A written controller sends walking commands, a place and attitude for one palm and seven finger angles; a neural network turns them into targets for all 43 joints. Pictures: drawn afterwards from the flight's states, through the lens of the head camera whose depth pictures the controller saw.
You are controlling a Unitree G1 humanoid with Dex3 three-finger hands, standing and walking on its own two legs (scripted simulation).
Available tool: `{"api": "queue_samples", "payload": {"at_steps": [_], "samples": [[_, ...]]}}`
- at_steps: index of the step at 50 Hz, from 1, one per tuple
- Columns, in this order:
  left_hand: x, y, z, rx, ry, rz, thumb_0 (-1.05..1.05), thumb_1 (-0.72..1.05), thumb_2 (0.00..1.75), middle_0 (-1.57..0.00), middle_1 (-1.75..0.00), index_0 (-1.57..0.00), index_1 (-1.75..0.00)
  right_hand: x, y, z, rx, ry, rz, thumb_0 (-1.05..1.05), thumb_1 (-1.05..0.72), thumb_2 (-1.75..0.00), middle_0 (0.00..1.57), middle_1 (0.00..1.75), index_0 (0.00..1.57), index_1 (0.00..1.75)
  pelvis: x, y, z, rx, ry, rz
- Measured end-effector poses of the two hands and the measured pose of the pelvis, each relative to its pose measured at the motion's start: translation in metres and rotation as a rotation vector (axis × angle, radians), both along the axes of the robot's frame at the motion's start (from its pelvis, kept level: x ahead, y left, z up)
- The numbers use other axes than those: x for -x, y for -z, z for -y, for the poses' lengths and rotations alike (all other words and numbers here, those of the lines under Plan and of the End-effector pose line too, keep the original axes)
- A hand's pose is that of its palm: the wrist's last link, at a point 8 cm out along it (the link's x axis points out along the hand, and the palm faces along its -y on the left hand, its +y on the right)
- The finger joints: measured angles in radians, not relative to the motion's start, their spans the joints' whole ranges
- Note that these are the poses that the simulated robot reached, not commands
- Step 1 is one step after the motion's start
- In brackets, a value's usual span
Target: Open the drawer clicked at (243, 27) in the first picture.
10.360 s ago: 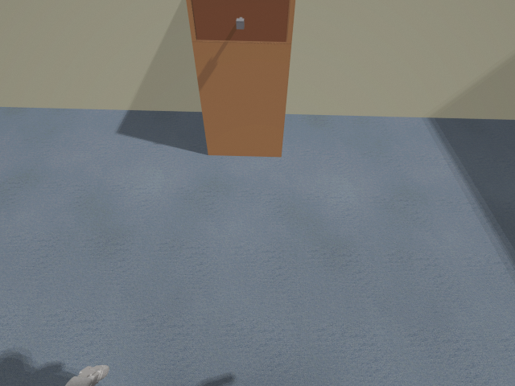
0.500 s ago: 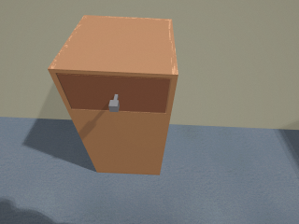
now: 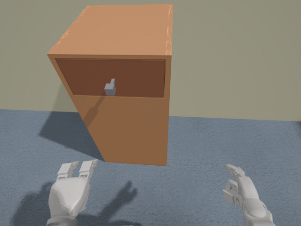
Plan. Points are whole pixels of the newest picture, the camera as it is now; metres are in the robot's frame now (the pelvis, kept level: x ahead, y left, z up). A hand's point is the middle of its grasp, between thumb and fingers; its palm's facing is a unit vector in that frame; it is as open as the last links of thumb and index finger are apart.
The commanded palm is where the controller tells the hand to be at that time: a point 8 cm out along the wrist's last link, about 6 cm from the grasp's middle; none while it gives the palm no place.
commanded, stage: raise the hand with hooked fingers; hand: left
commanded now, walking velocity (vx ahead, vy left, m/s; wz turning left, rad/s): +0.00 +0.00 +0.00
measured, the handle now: (111, 86) +0.55 +0.25 +0.03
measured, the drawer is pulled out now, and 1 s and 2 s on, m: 0.00 0.00 0.00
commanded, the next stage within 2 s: move the hooked fingers above the handle in 1.38 s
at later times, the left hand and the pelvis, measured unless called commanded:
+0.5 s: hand (85, 144) +0.28 +0.23 +0.06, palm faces +0.09 -0.10 -0.99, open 12.1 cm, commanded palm +0.26 +0.24 +0.12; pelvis +0.01 +0.02 +0.02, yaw -6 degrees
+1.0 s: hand (55, 97) +0.36 +0.31 +0.15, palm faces +0.14 -0.07 -0.99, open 13.8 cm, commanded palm +0.32 +0.31 +0.20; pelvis +0.02 +0.09 +0.03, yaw -4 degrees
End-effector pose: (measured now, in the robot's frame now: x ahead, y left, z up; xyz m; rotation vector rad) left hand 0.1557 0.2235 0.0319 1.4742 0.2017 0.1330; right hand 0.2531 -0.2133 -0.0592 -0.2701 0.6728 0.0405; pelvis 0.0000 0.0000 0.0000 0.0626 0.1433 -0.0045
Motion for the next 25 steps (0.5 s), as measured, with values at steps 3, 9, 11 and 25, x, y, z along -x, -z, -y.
{"api": "queue_samples", "payload": {"at_steps": [3,9,11,25], "samples": [[0.0,-0.013,-0.022,-0.062,-0.068,0.041,0.0,0.41,0.7,-0.26,-0.61,-0.26,-0.61,-0.006,0.009,-0.008,-0.021,-0.013,-0.007,0.01,-0.9,-0.9,0.19,0.3,0.2,0.3,0.002,0.002,0.006,0.007,-0.005,0.007],[-0.049,-0.047,-0.031,-0.036,-0.075,0.113,0.0,0.27,0.64,-0.27,-0.7,-0.27,-0.7,0.013,0.022,-0.017,-0.072,0.011,-0.037,0.01,-0.9,-0.9,0.2,0.3,0.2,0.3,0.003,-0.001,0.012,0.015,-0.006,0.008],[-0.068,-0.054,-0.021,-0.018,-0.035,0.107,0.0,0.22,0.62,-0.27,-0.73,-0.27,-0.73,0.026,0.025,-0.014,-0.079,0.034,-0.064,0.01,-0.9,-0.9,0.2,0.3,0.2,0.3,0.001,-0.004,0.012,0.015,-0.001,0.008],[-0.103,-0.082,-0.006,0.008,0.11,0.134,0.0,-0.09,0.48,-0.29,-0.94,-0.29,-0.93,0.1,0.036,0.039,0.001,0.298,-0.226,0.01,-0.9,-0.9,0.2,0.3,0.2,0.3,-0.013,-0.016,-0.017,0.016,0.104,0.012]]}}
